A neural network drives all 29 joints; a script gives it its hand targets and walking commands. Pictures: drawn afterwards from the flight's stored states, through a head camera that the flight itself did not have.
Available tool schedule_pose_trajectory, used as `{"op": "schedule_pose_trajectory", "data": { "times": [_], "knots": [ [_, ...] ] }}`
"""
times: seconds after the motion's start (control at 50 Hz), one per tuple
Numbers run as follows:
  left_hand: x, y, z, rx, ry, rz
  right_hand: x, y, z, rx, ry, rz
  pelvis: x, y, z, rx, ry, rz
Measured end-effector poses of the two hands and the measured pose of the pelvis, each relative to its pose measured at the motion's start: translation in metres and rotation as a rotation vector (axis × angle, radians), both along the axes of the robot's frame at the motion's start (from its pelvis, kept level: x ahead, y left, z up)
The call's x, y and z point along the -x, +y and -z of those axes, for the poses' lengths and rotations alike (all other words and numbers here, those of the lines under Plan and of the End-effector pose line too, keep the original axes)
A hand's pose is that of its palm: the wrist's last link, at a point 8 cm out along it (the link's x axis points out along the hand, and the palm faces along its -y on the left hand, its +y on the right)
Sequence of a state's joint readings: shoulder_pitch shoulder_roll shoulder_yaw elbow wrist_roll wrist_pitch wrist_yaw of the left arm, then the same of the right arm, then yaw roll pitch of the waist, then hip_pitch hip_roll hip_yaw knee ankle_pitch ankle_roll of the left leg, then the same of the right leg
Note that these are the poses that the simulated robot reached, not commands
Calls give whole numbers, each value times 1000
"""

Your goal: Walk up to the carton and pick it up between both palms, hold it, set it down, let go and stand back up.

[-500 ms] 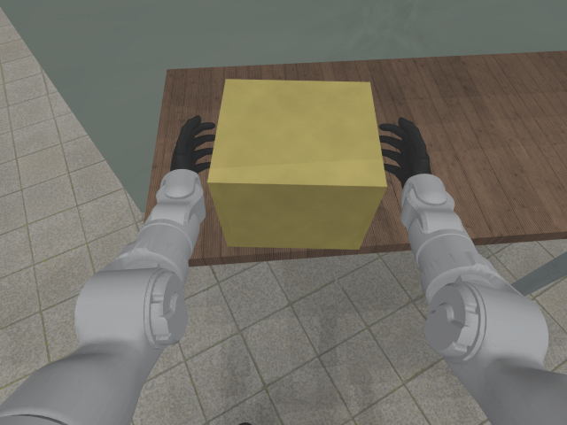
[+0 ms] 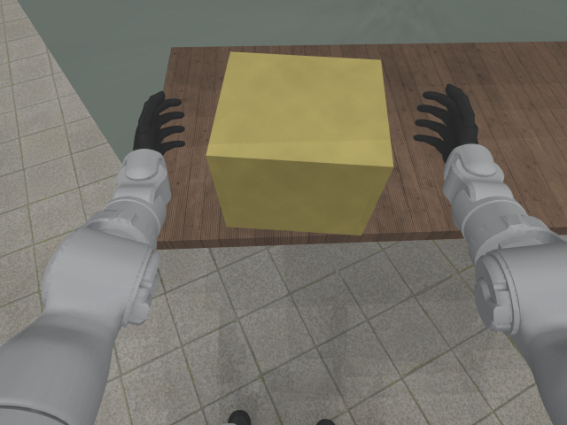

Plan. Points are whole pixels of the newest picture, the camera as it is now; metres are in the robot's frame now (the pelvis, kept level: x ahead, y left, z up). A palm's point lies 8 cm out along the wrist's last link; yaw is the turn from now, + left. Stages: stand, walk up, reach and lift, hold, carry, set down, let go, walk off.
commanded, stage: set down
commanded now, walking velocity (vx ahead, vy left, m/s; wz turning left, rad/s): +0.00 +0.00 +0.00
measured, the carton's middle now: (299, 148) +0.54 +0.01 +0.01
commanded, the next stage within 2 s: none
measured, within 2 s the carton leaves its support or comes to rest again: neither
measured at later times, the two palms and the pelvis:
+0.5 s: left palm (122, 93) +0.49 +0.23 +0.17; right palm (486, 87) +0.50 -0.20 +0.18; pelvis +0.00 +0.01 +0.01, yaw +0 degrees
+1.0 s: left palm (112, 141) +0.44 +0.24 +0.13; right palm (473, 129) +0.47 -0.20 +0.14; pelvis +0.00 +0.01 +0.02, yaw +0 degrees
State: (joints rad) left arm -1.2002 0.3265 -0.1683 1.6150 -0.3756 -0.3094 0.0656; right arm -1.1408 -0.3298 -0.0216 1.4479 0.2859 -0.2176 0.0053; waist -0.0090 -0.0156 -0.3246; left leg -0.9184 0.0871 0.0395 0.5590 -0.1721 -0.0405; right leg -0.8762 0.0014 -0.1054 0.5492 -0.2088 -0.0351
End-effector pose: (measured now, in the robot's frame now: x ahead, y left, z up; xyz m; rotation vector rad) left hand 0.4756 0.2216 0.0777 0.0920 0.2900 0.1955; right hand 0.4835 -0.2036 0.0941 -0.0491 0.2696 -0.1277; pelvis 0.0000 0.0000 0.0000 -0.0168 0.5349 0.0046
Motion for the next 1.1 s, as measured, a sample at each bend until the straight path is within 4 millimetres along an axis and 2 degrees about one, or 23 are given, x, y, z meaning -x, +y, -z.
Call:
{"op": "schedule_pose_trajectory", "data": {
  "times": [0.12,0.34,0.48,0.66,0.76,0.84,1.0,1.1],
  "knots": [
    [-8,-3,-30,-3,-59,21,-9,-1,-27,-4,-49,-17,3,2,3,0,6,4],
    [-9,6,-71,-13,-63,16,-13,3,-59,-34,-51,-13,2,8,-4,2,-48,3],
    [-12,9,-85,-9,-51,14,-15,1,-80,-43,-47,-8,2,9,-9,4,-80,5],
    [-11,-9,-100,3,-56,53,-11,-9,-97,-43,-52,7,0,7,-15,8,-124,9],
    [-5,-13,-97,16,-43,58,-3,-14,-96,-19,-46,1,0,6,-17,3,-149,16],
    [6,-4,-86,19,-28,41,2,-11,-87,0,-43,-18,1,6,-19,-1,-172,20],
    [35,20,-56,5,-14,12,17,7,-48,-19,-15,-52,5,10,-19,1,-184,0],
    [48,17,-40,5,-21,40,33,9,-29,-36,-5,-57,8,11,-19,6,-198,-8]
  ]
}}
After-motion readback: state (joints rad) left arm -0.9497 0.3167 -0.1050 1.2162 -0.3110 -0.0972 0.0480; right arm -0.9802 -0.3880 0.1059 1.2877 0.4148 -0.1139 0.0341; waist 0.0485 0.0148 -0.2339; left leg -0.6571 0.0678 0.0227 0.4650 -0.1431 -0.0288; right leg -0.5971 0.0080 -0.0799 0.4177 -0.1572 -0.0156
